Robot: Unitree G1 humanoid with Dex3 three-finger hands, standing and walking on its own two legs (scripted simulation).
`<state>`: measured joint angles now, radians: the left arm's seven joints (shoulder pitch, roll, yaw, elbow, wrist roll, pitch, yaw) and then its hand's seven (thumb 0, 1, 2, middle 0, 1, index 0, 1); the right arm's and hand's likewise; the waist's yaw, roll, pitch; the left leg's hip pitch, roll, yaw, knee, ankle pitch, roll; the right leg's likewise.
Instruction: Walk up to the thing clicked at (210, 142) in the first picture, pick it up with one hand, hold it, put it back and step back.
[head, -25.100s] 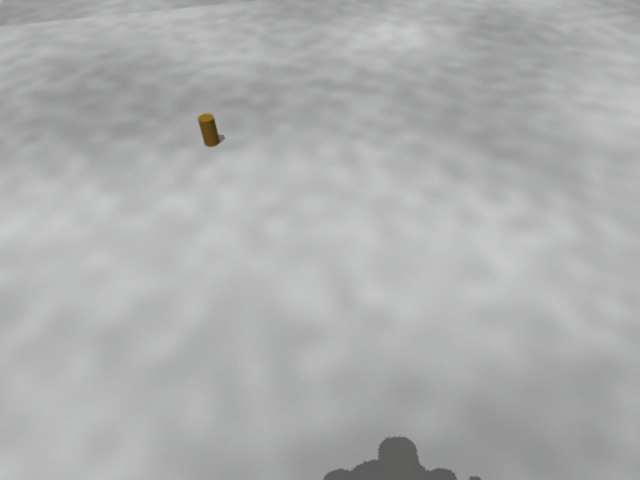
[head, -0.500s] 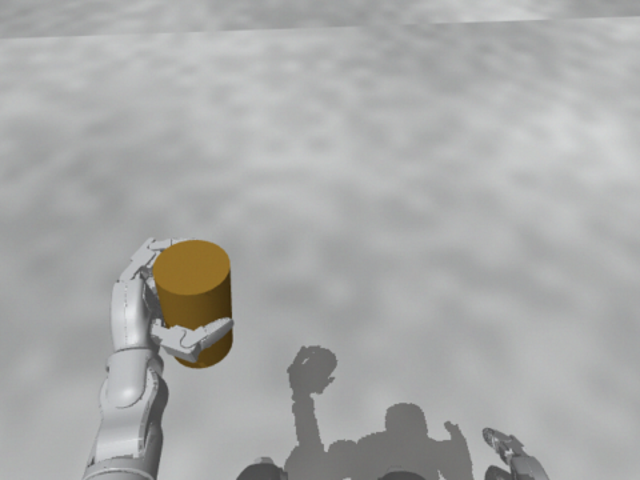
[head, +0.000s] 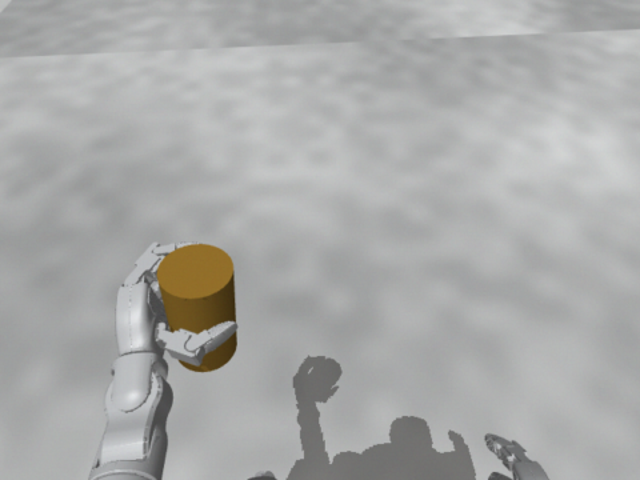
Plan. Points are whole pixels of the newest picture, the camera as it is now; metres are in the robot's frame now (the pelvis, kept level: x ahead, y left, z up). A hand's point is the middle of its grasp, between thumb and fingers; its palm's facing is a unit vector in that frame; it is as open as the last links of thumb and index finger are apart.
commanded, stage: hold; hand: left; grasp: from the side
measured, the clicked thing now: (201, 311) +0.33 +0.16 +0.03
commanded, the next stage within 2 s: none
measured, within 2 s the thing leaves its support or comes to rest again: neither
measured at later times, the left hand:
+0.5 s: hand (190, 301) +0.32 +0.16 +0.07, palm faces +0.15 -0.99 -0.01, open 11.5 cm
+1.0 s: hand (196, 309) +0.31 +0.16 +0.07, palm faces +0.16 -0.99 +0.00, open 11.5 cm
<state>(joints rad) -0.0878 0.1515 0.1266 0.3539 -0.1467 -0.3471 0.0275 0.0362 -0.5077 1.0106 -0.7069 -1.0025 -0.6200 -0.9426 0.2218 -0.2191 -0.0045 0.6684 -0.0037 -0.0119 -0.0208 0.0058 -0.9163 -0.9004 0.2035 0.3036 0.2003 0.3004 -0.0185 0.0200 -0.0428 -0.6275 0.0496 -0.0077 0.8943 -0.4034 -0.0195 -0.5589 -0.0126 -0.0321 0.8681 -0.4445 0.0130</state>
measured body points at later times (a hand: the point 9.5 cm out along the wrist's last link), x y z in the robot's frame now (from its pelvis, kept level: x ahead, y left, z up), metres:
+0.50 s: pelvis +0.00 +0.00 +0.01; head +0.04 +0.00 +0.46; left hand +0.31 +0.22 +0.07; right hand +0.14 -0.24 -0.10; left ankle +0.03 +0.13 -0.69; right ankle +0.00 -0.13 -0.69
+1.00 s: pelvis -0.01 +0.00 +0.01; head +0.03 +0.00 +0.46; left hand +0.30 +0.21 +0.07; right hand +0.14 -0.24 -0.10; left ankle +0.03 +0.13 -0.69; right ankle +0.00 -0.13 -0.69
